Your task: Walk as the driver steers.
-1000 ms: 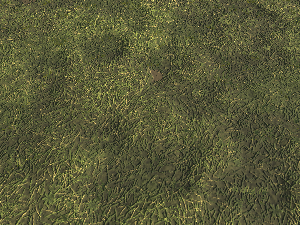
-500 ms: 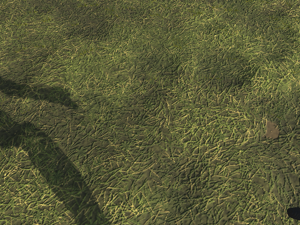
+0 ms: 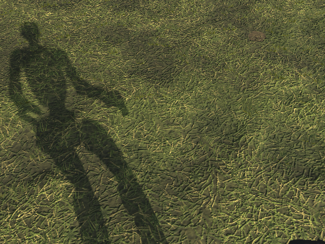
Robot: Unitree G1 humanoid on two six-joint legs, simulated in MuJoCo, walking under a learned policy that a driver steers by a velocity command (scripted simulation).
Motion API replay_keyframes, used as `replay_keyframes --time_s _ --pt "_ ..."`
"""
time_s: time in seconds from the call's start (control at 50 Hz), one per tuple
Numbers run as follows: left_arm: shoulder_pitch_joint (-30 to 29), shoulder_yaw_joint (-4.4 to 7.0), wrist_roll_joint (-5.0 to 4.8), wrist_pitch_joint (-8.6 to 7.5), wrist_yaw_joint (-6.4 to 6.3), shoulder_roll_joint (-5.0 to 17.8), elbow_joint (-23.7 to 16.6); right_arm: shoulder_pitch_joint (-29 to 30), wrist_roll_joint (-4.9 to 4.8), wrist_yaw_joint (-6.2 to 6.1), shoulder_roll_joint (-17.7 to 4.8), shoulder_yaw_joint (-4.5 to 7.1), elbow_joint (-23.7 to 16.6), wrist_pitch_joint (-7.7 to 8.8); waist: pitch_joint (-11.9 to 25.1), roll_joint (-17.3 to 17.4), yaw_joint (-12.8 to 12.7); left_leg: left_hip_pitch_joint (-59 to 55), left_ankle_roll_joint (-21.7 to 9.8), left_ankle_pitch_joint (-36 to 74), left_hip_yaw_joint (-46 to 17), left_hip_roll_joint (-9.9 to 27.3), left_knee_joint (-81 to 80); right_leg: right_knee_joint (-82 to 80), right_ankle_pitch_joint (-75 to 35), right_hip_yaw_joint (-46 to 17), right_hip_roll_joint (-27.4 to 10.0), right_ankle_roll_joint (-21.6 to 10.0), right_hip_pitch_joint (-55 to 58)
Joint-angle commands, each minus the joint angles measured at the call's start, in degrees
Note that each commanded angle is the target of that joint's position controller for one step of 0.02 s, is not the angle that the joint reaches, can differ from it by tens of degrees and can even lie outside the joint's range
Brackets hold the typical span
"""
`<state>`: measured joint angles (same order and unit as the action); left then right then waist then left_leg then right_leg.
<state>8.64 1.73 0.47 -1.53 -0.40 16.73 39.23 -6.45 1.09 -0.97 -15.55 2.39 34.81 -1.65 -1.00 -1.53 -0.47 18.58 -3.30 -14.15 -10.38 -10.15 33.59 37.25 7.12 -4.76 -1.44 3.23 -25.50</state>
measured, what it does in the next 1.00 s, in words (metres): walks ahead, turning right: left foot, then right foot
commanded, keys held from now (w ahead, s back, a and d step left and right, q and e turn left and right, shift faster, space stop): e+shift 0.56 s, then shift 0.02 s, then q+shift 0.08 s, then w+q+shift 0.34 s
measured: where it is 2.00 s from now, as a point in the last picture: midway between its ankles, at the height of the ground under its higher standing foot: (191, 142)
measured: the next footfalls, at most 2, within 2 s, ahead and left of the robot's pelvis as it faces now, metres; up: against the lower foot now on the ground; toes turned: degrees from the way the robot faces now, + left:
left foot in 0.36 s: +0.08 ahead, +0.09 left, +0.00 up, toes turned -24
right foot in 0.78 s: -0.02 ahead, -0.16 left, +0.00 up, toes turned -29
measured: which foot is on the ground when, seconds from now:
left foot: down 0.00-0.02, up 0.04-0.34, down 0.36-0.78, up 0.80-1.00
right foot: down 0.00-0.36, up 0.38-0.76, down 0.78-1.00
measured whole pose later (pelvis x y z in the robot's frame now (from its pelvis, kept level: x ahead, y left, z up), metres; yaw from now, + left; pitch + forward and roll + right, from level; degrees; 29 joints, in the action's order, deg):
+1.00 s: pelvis +0.09 -0.09 +0.01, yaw -21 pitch +2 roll -1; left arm 23.1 2.9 2.0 -3.8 0.0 14.7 42.3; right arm -15.8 1.7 4.3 -18.3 4.6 44.1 -0.9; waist 1.5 3.4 -0.6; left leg 40.6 -1.3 -10.0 -1.7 3.4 68.7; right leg 16.6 19.1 8.1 -0.2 -0.1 1.0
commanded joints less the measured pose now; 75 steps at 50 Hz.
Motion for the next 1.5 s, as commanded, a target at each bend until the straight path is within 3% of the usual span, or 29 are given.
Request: replay_keyframes --time_s 0.02,0.06,0.1,0.16,0.32,0.36,0.38,0.4,0.42,0.48,0.6,0.66,0.76,0.78,0.8,0.82,0.84,0.88,0.9,1.0,1.12,1.2,1.24,1.26,1.28,1.3,1.34,1.4,1.5 --pt "-6.27 2.36 0.7 -1.56 0.53 9.67 -7.45 -7.61 1.05 0.42 -5.89 1.41 -0.58 1.89 3.4 2.49 4.97 0.82 -1.96 1.96 -3.9 9.83 -1.44 -8.94 -22.94 -6.43 -4.45 -5.53 11.39" --pt "-3.27 3.64 0.24 -0.4 0.36 11.64 -6.9 -6.3 0.63 -0.6 -7.25 2.2 -1.15 1.62 2.9 -10.94 4.19 3.27 4.04 -8.72 7.28 3.6 9.58 -16.43 -13.3 -23.0 -12.65 -15.94 9.29" --pt "4.99 4.17 0.03 0.24 -0.02 11.38 -5.47 2.13 -0.84 -1.17 -7.79 2.99 -3.32 0.64 3.65 -10.8 -1.97 11.55 5.27 -20.56 5.19 2.49 22.57 -19.83 -7.85 -32.55 -14.79 -19.21 14.97" --pt "1.35 4.93 -1.23 0.87 -1.33 10.92 -6.85 1.28 -1.1 -0.66 -4.92 2.77 -2.54 0.16 5.83 -4.69 0.13 13.57 6.08 -15.39 2.16 4.77 27.34 -17.89 -3.56 -25.72 -9.4 -14.19 16.2" --pt "0.81 6.82 -2.45 4.37 -2.18 10.44 -8.1 -2.8 -2.56 0.64 -4.74 3.44 1.4 2.36 8.27 -11.63 0.96 -3.84 4.56 -4.82 3.94 3.04 -6.96 -19.76 9.42 -28.83 -3.11 -11.09 13.16" --pt "1.54 6.25 -3.01 4.33 -2.28 8.27 -8.16 -7.25 -1.96 0.19 -8.36 4.81 3.33 2.35 9.49 -6.98 2.05 -17.82 0.93 1.23 -0.13 11.89 -16.14 -13.48 20.93 -24.6 1.82 -6.75 2.76" --pt "1.78 5.72 -3.07 4.11 -2.06 5.71 -9.41 -5.4 0.27 0.2 -13.4 5.6 2.63 2.03 7.11 11.11 0.13 -19.51 -6.44 0.26 -15.78 25.33 -19.19 1.74 25.59 -11.27 10.11 -3.96 -10.17" --pt "2.67 7.02 -2.24 3.12 -1.64 9.91 -9.4 -0.87 2.78 0.4 -12.0 5.26 1.05 2.63 4.13 14.53 -0.93 -12.55 -10.68 7.22 -20.73 32.43 -20.2 14.14 25.34 -8.84 6.93 -1.55 -13.45" --pt "3.75 7.99 -1.92 3.1 -1.3 13.05 -7.88 3.34 2.22 -0.21 -8.43 4.23 -0.33 2.98 3.05 10.23 -2.42 -10.77 -9.97 10.31 -14.41 30.46 -19.1 21.43 21.37 -6.74 4.41 -0.42 -12.24" --pt "6.79 6.95 -1.6 4.43 -1.08 9.01 -5.52 5.59 -0.34 -1.84 -5.27 2.9 -0.73 2.7 1.46 7.36 -2.24 -11.32 -6.39 16.44 -0.92 23.12 -16.1 32.89 13.21 -3.57 2.84 1.44 -14.3" --pt "-3.52 3.86 -1.58 3.95 0.23 4.69 -11.43 -5.0 0.06 -1.86 -9.36 3.78 1.95 1.05 2.43 7.9 4.68 -19.34 -10.7 28.87 4.53 25.07 -14.92 21.82 13.06 2.46 -2.05 4.38 -15.59" --pt "-2.72 2.77 -0.79 3.64 0.06 3.14 -11.09 -3.39 -1.03 -0.18 -11.1 3.99 2.59 1.02 4.07 8.55 3.05 -15.26 -11.41 31.96 5.57 24.85 -13.68 11.23 17.6 3.86 0.06 2.69 -4.25" --pt "3.86 3.71 -2.49 1.68 0.63 5.77 -6.6 -5.44 -4.13 2.18 -10.51 3.01 5.04 2.69 0.04 8.82 -1.15 -0.58 -8.55 -11.95 -0.93 22.73 -17.22 -16.51 7.75 7.73 2.54 -3.75 20.04" --pt "10.05 4.42 -2.26 0.95 0.12 7.28 -4.9 -4.42 -3.59 2.42 -7.51 2.0 5.02 3.53 2.1 6.94 -4.49 8.24 -5.48 -12.3 0.63 20.09 -11.51 -16.69 7.33 3.44 -1.46 -5.42 32.86" --pt "20.94 5.28 -0.83 0.35 -0.49 10.86 -3.22 -1.61 -2.12 3.0 -1.34 0.02 3.27 4.59 9.27 -4.67 -9.02 20.26 -1.16 -18.89 6.79 13.23 10.3 -17.04 9.26 -11.71 -14.99 -8.68 47.85" --pt "21.53 6.82 0.29 -0.51 -0.31 15.36 -2.54 -1.33 -4.31 2.6 -3.39 0.97 0.41 5.73 7.15 -11.73 -8.64 34.14 0.46 -20.46 7.61 11.3 22.95 -22.95 31.09 -27.29 -25.31 -16.71 43.61" --pt "17.87 5.55 -0.06 -2.23 -0.04 10.61 -3.66 0.7 -5.09 2.18 -7.84 2.12 0.41 5.99 2.39 -7.35 -8.5 36.98 0.19 -15.4 3.48 14.13 30.78 -25.76 37.8 -27.09 -23.27 -16.57 39.35" --pt "11.21 3.79 -0.74 -4.15 0.21 5.56 -3.75 -2.53 -4.02 2.0 -8.2 2.95 2.24 5.51 -2.23 -8.41 -4.09 38.56 0.56 -4.72 2.88 15.78 34.6 -27.53 28.57 -15.57 -18.19 -12.15 34.6" --pt "10.96 2.68 3.14 -2.86 -0.02 5.04 -2.39 -2.35 3.01 3.61 -7.48 2.92 3.77 3.32 -3.74 -3.0 -2.68 32.07 1.13 -1.59 5.72 14.54 33.96 -30.36 23.12 -8.18 -15.99 -9.09 27.22" --pt "11.74 2.45 1.61 -3.72 0.4 3.54 0.29 -0.98 0.36 6.17 -5.14 2.6 3.38 0.99 -6.75 -4.82 -0.87 32.24 2.46 8.79 8.25 14.82 36.5 -32.83 8.43 7.58 -12.23 -7.28 22.1" --pt "16.4 2.56 1.9 -4.24 -0.74 4.69 5.66 8.93 0.93 7.49 -3.27 0.7 -0.5 1.02 -10.79 -2.59 -2.12 30.99 -2.62 10.27 16.8 15.17 19.0 -34.63 -6.93 17.58 -12.96 -6.82 28.62" --pt "16.48 3.1 2.09 -2.71 -1.68 9.74 7.35 2.94 -0.24 5.85 -4.33 0.6 -0.33 0.8 -2.21 -5.77 3.6 13.23 -8.78 0.72 24.19 6.56 11.91 -16.4 -67.28 22.33 -14.33 -5.52 35.79" --pt "12.98 4.05 2.19 -1.19 -1.49 13.25 5.87 -16.54 -0.41 4.5 -9.82 3.2 4.72 1.52 8.4 -6.37 12.83 -10.28 -11.67 -6.82 20.8 2.59 9.65 9.93 -68.97 20.37 -15.86 -7.24 28.17" --pt "12.37 3.71 2.3 -1.47 -0.87 11.77 5.51 -24.07 0.14 3.23 -13.24 5.1 7.86 1.66 11.58 -0.95 15.26 -26.41 -12.9 -9.84 13.14 4.24 3.51 28.65 -43.44 19.94 -11.86 -5.97 14.7" --pt "11.77 1.66 1.36 -2.5 0.7 3.02 0.02 -16.84 0.18 2.61 -19.38 6.62 6.66 0.66 10.65 18.04 6.52 -39.33 -20.69 -25.4 -21.06 19.89 -8.32 51.94 16.7 16.21 2.37 -1.45 -14.77" --pt "6.39 1.41 1.29 -4.11 0.57 5.99 -2.96 -17.57 0.35 2.75 -18.78 6.47 4.57 0.51 15.91 7.64 9.25 -40.47 -21.85 -26.18 -35.36 24.86 -16.84 56.27 14.27 2.43 2.12 -2.95 -21.05" --pt "7.06 0.72 -0.08 -5.06 0.46 5.47 -1.19 -16.85 0.92 1.45 -12.78 4.83 7.52 1.87 2.9 -2.01 4.5 -24.08 -16.48 -14.73 -23.98 25.47 -20.72 48.02 8.22 2.44 -4.44 -4.95 -18.89" --pt "11.71 -0.05 1.49 -1.57 1.66 3.39 2.84 -11.1 0.89 0.97 -6.67 2.11 7.68 5.56 -1.68 -1.86 -1.48 -6.82 -10.98 -7.28 -8.18 19.39 -23.95 39.37 6.75 0.9 -8.42 -5.33 -8.69" --pt "-0.43 -0.26 -0.54 -0.13 2.95 1.8 1.0 -17.09 -0.01 2.56 -6.49 1.56 11.26 8.76 -9.6 1.92 2.21 -6.74 -0.97 22.34 11.41 13.22 -29.16 22.56 -5.43 3.42 -4.11 -6.64 -15.91"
